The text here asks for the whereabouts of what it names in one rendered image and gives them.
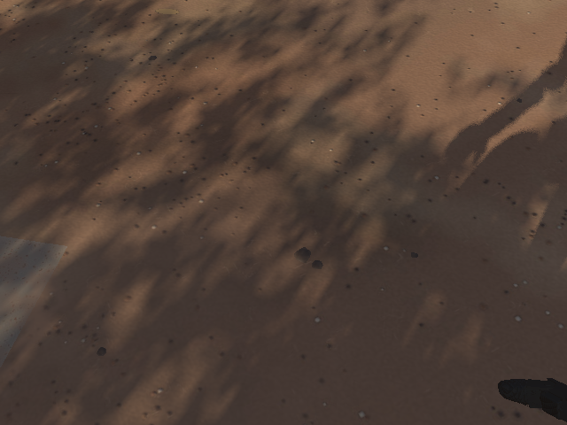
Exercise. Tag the robot right hand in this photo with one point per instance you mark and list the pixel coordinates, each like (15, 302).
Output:
(549, 395)

